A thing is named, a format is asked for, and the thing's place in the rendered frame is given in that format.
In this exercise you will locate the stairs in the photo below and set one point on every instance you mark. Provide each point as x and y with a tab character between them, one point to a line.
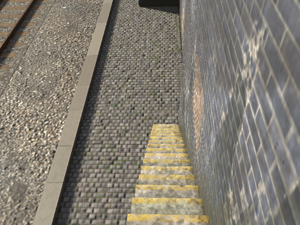
167	193

